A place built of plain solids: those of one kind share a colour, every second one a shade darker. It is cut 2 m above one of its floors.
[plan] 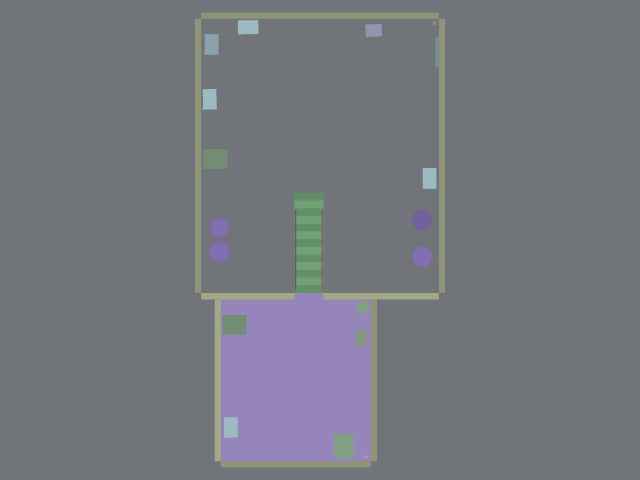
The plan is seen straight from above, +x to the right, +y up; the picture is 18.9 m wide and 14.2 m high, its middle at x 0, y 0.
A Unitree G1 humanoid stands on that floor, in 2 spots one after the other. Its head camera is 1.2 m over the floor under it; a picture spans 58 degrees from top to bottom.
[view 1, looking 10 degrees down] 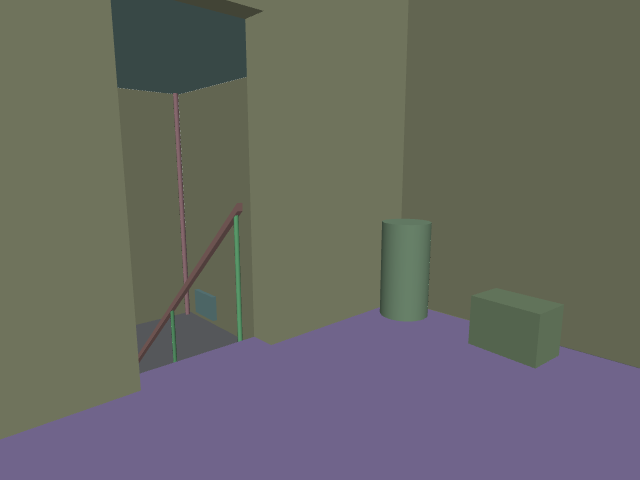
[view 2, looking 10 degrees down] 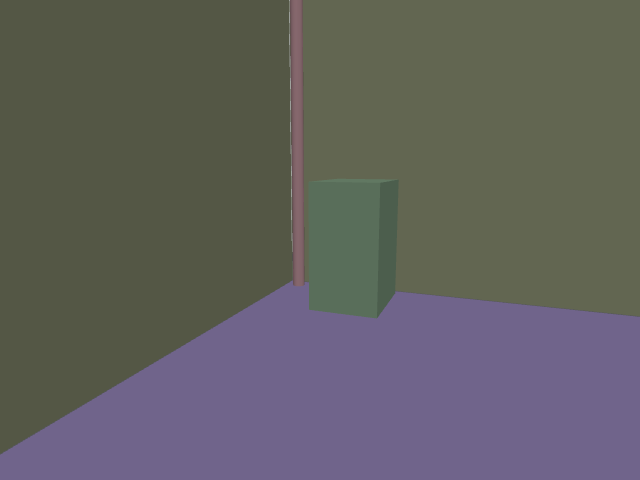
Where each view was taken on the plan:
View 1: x -1.52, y -3.99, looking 47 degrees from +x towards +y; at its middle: wall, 3.09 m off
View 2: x -0.33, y -2.56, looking -69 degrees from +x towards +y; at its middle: bin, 3.46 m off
